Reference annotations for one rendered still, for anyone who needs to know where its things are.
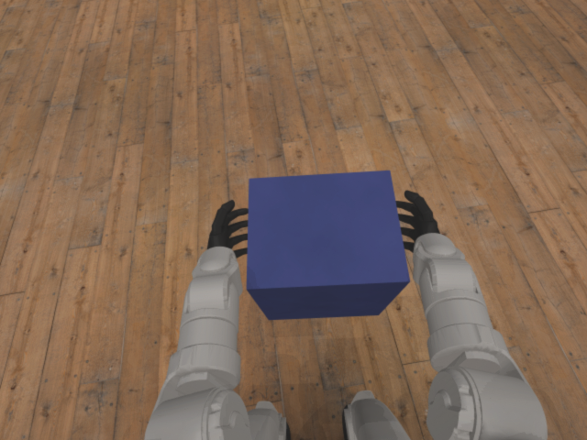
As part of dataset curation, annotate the left robot upper arm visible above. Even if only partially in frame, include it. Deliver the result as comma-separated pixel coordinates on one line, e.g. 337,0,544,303
145,387,252,440

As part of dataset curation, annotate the right robot shin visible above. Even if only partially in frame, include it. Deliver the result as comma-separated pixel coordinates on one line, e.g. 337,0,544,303
351,390,375,405

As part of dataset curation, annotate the left robot thigh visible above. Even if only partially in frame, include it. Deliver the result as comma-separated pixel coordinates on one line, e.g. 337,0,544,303
248,408,286,440

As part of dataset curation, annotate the carton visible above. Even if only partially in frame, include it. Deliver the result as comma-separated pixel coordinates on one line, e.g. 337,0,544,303
247,170,410,320

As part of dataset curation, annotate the right robot hand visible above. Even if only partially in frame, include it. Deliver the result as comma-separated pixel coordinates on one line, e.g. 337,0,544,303
396,191,440,252

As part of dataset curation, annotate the left robot hand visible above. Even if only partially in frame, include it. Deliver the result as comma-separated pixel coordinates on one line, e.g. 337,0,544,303
207,200,249,258

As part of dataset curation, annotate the left robot forearm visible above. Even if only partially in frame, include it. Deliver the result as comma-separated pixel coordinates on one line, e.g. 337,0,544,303
144,247,243,440

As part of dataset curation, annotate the right robot forearm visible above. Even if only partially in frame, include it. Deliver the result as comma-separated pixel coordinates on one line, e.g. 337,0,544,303
413,233,548,440

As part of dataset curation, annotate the right robot upper arm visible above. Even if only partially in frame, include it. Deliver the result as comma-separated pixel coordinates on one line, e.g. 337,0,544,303
426,366,547,440

